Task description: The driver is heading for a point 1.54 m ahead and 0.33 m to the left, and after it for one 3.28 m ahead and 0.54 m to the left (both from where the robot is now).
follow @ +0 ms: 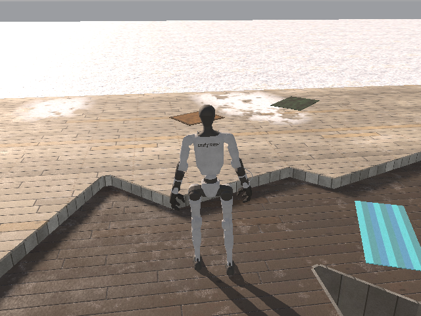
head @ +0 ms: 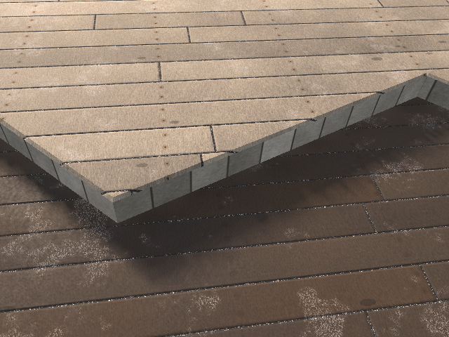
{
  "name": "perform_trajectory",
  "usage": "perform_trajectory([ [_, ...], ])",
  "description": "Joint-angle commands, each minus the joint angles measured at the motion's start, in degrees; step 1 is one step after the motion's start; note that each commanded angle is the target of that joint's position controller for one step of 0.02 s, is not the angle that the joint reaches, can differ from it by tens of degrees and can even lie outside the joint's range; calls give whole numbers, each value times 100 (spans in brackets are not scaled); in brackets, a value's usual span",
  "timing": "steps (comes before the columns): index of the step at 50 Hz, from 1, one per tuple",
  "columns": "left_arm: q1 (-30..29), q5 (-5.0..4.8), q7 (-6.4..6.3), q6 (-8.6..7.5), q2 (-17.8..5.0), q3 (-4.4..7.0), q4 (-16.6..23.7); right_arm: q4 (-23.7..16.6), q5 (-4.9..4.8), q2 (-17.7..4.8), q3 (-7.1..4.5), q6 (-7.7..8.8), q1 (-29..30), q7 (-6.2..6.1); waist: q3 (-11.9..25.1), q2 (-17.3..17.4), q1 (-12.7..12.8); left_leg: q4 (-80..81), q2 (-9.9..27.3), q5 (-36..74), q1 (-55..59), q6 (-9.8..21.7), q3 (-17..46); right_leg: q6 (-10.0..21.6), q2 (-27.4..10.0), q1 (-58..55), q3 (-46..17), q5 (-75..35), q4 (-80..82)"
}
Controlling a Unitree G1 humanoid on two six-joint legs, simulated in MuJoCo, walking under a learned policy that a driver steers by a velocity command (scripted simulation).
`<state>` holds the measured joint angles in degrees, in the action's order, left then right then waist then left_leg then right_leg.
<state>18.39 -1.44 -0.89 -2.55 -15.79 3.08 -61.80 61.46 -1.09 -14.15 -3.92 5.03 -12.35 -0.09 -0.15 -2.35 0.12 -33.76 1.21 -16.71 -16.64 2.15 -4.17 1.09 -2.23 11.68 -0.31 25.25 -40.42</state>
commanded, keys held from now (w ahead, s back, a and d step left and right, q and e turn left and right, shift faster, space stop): w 1.00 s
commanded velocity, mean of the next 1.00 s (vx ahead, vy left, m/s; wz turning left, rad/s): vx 0.47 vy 0.00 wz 0.00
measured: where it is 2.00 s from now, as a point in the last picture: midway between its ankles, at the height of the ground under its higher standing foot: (217, 200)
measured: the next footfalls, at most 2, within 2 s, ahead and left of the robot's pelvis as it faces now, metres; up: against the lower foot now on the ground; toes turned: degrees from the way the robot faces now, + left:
right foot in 0.46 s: +0.42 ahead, -0.11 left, +0.00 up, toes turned -2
left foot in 0.96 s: +0.66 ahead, +0.11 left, +0.00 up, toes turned +5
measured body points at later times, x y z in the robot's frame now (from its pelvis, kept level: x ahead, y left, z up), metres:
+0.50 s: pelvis +0.25 -0.02 -0.01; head +0.30 -0.02 +0.43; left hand +0.48 +0.21 -0.11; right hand +0.16 -0.27 -0.15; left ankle +0.02 +0.10 -0.69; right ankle +0.38 -0.11 -0.73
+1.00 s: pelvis +0.53 +0.02 +0.00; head +0.56 +0.04 +0.45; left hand +0.50 +0.27 -0.15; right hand +0.70 -0.22 -0.11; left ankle +0.62 +0.10 -0.73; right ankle +0.39 -0.11 -0.70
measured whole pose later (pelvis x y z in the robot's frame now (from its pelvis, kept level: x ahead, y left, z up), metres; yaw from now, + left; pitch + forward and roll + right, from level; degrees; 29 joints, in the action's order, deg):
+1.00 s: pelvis +0.53 +0.02 +0.00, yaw +1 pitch +1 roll -2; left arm 20.6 1.0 0.5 -4.2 -13.7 2.6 -59.9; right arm 48.9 2.8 -12.2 -2.0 4.9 -4.9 1.2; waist -2.4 -0.3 2.7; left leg -30.5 1.4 -7.3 -23.9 3.6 -4.9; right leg 1.9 0.6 5.7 2.3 24.0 -37.8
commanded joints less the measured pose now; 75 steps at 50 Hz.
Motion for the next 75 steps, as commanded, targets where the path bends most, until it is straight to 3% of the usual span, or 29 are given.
perform_trajectory([
  [1, -899, -195, 33, -308, -266, -6, 837, 237, 88, -1030, -108, 164, -1533, 75, -300, 1347, -486, 2573, 2330, -2367, 2203, 1447, 4522, 275, 87, 3808, -498, 499, -3174],
  [3, -882, -136, 67, -389, -435, 47, 765, -56, 82, -605, 49, 247, -775, 141, -605, 716, -198, 2538, 1772, -1339, 1786, 985, 3068, 435, -359, 3817, -426, -736, -3013],
  [7, -998, 22, 126, -298, -310, 111, 734, -47, 141, -446, 128, 175, -1085, 75, -488, 729, -145, 2616, 1184, 1331, 1590, 729, 1495, 194, -516, 3142, -105, -1645, -1906],
  [17, -2884, -30, 318, -300, -19, -51, 1464, -13, 56, -590, 41, 28, -1741, -116, -879, 658, -450, 2811, 1204, 2241, 1916, 743, 616, 154, -135, 2759, 269, -2841, 858],
  [20, -2776, -36, 397, -361, -238, 20, 1548, -69, 54, -734, -44, -39, -1588, -129, -621, 772, -164, 2241, 1394, 3704, 2464, 637, 526, 408, 40, 2291, 320, -2424, 1128],
  [22, -1718, -35, 360, -355, -602, 215, 1295, -145, 89, -870, -99, -123, -1413, -131, 160, 1035, 432, 938, 1303, 5684, 2541, 495, 377, 647, 425, 848, 564, -2143, 1071],
  [23, -708, -37, 311, -324, -847, 350, 992, -226, 109, -817, -66, -151, -1300, -122, 749, 1006, 894, -276, 1068, 5563, 1885, 322, 252, 833, 345, -626, 442, -2286, 1058],
  [24, 289, 87, 245, -288, -1224, 459, 779, -371, 162, -504, 32, -128, -1485, -90, 1577, 244, 996, -2218, 592, 3496, 37, 117, 102, 1331, -899, -2702, -1209, -1768, 933],
  [25, 547, 106, 257, -259, -1256, 434, 700, -338, 55, 210, 244, 28, -1973, -17, 2447, -1257, 648, -4266, -538, -1198, -1595, -176, 544, 2191, -2158, -3870, -4205, -670, 2032],
  [27, -368, 65, 254, -309, -567, 214, 810, -638, -235, -592, 44, 284, -910, 11, 1040, -538, 611, -4875, 70, -989, -2489, 103, 1081, 1650, -1696, -2556, -3049, -807, 2497],
  [29, -1060, 162, 314, -448, -235, 95, 880, -711, -73, -656, -59, 250, -511, -106, 318, 252, 156, -4027, 604, -217, -1908, 152, 914, 1327, -1274, -882, -1848, -1982, 2836],
  [32, -1010, 158, 317, -480, -247, 68, 726, -711, -19, -300, -47, 36, -841, -122, 72, -37, -188, -3402, 832, -132, -1388, 72, 914, 1405, -1090, 48, -1243, -2163, 3258],
  [36, -620, 157, 129, -441, -615, 139, 616, -1088, 88, -398, -69, -27, 104, -128, -260, 53, -49, -2073, 926, 931, -2067, -199, 759, 1383, -1018, 71, -843, -2238, 3580],
  [37, -217, 313, 151, -388, -401, 58, 413, -1234, 535, -55, 105, -155, 257, 122, -448, 203, -127, -1549, 763, 1215, -1547, -245, 294, 1218, -722, 518, -314, -2397, 3558],
  [39, -88, 303, 186, -353, -394, 58, 430, -1353, 392, 22, 163, -234, 614, 270, -409, -94, 51, -781, 523, 1771, -1018, -246, 32, 1006, -475, 587, -4, -2417, 3504],
  [43, 228, 285, 176, -313, -629, 109, 380, -1616, 280, -339, 126, -205, 1180, 222, -385, -120, 241, -42, 424, 1535, -1136, -169, 94, 933, -888, -512, -294, -2540, 3278],
  [45, 270, 316, 129, -272, -716, 142, 358, -1670, 301, -448, 85, -147, 1116, 193, -338, -179, 160, 230, 330, 955, -1021, -28, 123, 856, -1092, -1001, -386, -2939, 2906],
  [47, 221, 324, 104, -220, -662, 132, 352, -1369, 345, -515, 11, -38, 140, 135, 32, -35, -286, 924, 42, 751, 83, 170, 4, 688, -883, -1124, -152, -4054, 1634],
  [48, 288, 322, 99, -225, -425, 52, 419, -1063, 439, -774, -78, 45, -844, 69, 681, 270, -581, 1019, 339, 713, 1420, 358, 362, 552, -552, -587, 86, -3754, 374],
  [49, 677, 105, 146, -257, 153, -101, 656, -945, 523, -1549, -272, 64, -1559, 9, 1377, 1676, -553, 1359, 1950, 357, 3196, 986, 2649, 255, 215, 1342, 628, -1618, -1616],
  [50, 653, 205, 129, -246, -267, 5, 577, -855, 340, -1507, -315, -36, -1564, 49, 1462, 1694, -538, 1972, 2264, -66, 3191, 1228, 3954, 315, 543, 2266, 154, 520, -2480],
  [52, 43, 261, 188, -238, -335, 44, 614, -1083, 260, -669, -90, -48, -512, 106, 293, 622, -212, 2175, 1765, -418, 1846, 1040, 2646, 441, -77, 2456, -221, -367, -2703],
  [54, -76, 345, 230, -151, -164, 17, 616, -1001, 210, -345, 17, 15, -303, 73, -108, 642, 28, 2491, 1333, 557, 1112, 760, 1746, 349, -340, 2062, -174, -870, -2213],
  [57, -74, 399, 278, -23, -62, -7, 587, -751, 186, -377, 29, 126, -689, 56, 10, 612, 131, 2469, 1181, 1974, 1148, 836, 1186, 184, -353, 1989, -14, -1160, -2180],
  [67, -1905, 318, 254, -21, 95, -134, 1257, -340, 235, -459, 73, 93, -1469, -9, -483, 696, -206, 2512, 993, 2946, 1579, 821, 493, 25, -191, 2202, 474, -2136, 186],
  [71, -1784, 298, 189, -96, -41, -89, 1327, -310, 253, -532, 52, 56, -1315, -43, -356, 781, -29, 1929, 1162, 4108, 1914, 689, 459, 348, 17, 1565, 497, -1746, 717],
  [73, -682, 334, 119, -202, -131, -6, 978, -347, 228, -559, 48, 15, -1043, -70, 184, 595, 460, 617, 952, 5070, 1960, 528, 298, 556, 344, 355, 649, -1878, 1362],
  [74, 203, 412, 60, -269, -348, 79, 709, -440, 184, -493, 88, 8, -980, -77, 741, 317, 783, -583, 668, 4300, 1319, 393, 150, 651, 25, -926, 355, -2302, 1517],
  [75, 862, 548, 5, -301, -977, 213, 651, -649, 65, -94, 195, 1, -1271, -64, 1362, -689, 707, -2456, 76, 1549, -205, 188, -139, 938, -1562, -2335, -1592, -2535, 1714],
])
